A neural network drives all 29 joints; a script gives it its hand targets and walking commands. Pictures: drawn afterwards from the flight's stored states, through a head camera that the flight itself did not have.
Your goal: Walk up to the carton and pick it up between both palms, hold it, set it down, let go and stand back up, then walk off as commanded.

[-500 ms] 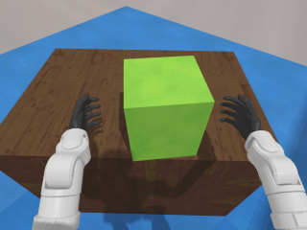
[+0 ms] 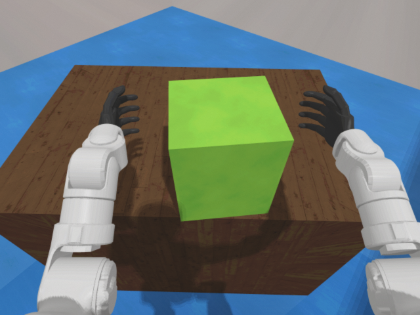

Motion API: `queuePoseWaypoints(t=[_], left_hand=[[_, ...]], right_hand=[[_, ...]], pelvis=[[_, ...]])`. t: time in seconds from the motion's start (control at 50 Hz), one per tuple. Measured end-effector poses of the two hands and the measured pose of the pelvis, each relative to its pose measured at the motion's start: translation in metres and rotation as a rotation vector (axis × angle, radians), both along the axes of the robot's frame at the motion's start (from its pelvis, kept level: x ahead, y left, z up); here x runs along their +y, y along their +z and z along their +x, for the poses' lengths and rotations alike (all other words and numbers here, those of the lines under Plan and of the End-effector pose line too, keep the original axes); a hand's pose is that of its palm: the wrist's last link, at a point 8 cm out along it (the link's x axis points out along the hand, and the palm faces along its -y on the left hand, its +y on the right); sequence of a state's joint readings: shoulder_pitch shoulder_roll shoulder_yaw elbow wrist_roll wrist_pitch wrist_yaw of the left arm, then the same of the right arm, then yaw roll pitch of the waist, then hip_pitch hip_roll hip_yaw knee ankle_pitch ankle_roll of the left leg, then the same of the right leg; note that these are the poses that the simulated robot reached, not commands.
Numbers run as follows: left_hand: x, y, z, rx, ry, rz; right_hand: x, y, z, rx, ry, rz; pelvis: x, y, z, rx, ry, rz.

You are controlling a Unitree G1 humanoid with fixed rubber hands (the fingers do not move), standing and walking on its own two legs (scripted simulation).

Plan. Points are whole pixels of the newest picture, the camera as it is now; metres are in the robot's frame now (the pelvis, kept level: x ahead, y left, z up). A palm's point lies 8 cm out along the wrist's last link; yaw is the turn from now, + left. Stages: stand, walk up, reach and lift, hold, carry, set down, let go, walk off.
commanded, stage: reach and lift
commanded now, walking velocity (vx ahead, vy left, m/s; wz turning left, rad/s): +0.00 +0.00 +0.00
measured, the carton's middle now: (221, 151) +0.44 -0.02 +0.04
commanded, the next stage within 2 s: none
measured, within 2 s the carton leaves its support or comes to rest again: neither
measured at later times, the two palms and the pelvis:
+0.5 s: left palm (118, 96) +0.44 +0.17 +0.20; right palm (331, 105) +0.43 -0.22 +0.18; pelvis +0.00 +0.00 +0.00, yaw +0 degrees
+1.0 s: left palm (135, 150) +0.42 +0.17 +0.07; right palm (326, 126) +0.44 -0.23 +0.12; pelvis +0.01 +0.00 +0.00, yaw +0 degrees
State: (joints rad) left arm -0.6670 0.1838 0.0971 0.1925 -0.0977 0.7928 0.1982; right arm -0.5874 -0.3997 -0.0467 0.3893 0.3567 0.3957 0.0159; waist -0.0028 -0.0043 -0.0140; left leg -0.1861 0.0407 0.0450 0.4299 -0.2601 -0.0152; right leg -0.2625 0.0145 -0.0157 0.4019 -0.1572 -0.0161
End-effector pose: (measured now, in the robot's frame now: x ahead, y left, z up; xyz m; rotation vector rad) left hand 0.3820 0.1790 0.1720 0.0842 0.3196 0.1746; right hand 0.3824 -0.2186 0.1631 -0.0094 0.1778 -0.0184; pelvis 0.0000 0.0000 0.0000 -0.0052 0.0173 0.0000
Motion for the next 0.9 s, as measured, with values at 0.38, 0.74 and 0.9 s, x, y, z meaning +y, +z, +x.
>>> queuePoseWaypoints(t=[0.38, 0.74, 0.9], left_hand=[[-0.006, 0.033, 0.044, -0.013, 0.0, 0.006], [-0.003, -0.04, 0.049, 0.05, -0.007, -0.012], [-0.006, -0.085, 0.041, 0.023, -0.003, -0.06]], right_hand=[[0.002, 0.023, 0.037, 0.019, -0.01, 0.033], [-0.01, -0.008, 0.053, 0.053, -0.049, 0.026], [-0.016, -0.026, 0.057, 0.047, -0.055, -0.018]], pelvis=[[0.0, 0.0, 0.003, 0.013, 0.0, 0.0], [0.0, 0.0, 0.007, 0.052, -0.001, 0.0], [0.0, 0.0, 0.009, 0.082, -0.001, 0.0]])
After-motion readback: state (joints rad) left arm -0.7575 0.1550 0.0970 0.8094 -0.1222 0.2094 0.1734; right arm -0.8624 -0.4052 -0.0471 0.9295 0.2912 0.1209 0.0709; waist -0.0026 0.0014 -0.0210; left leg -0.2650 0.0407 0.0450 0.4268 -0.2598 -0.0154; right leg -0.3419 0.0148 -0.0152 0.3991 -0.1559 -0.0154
